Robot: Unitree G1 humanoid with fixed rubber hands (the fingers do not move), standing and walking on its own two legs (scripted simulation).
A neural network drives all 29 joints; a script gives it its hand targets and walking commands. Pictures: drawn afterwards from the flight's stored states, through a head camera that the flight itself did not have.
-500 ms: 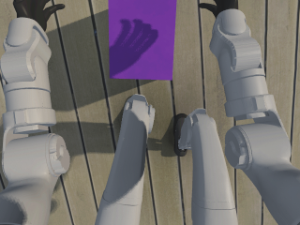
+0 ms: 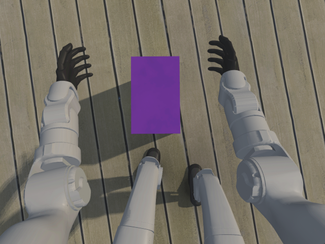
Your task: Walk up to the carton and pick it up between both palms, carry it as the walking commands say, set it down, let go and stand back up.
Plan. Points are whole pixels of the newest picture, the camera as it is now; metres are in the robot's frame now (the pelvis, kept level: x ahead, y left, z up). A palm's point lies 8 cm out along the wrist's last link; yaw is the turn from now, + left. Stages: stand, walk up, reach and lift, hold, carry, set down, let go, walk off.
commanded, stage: let go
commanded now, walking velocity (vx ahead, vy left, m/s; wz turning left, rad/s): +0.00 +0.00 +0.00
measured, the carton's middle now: (156, 100) +0.46 +0.11 -0.53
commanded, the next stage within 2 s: stand in 1.26 s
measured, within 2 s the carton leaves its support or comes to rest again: neither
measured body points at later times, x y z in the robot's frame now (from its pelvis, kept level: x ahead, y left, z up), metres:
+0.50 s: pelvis +0.07 +0.01 +0.07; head +0.24 +0.02 +0.49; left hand +0.30 +0.27 -0.02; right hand +0.36 -0.17 -0.04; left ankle +0.10 +0.10 -0.64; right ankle +0.04 -0.14 -0.64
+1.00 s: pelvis +0.10 -0.03 +0.10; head +0.13 -0.03 +0.55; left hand +0.27 +0.20 +0.02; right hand +0.27 -0.26 +0.02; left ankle +0.10 +0.10 -0.64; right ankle +0.04 -0.14 -0.64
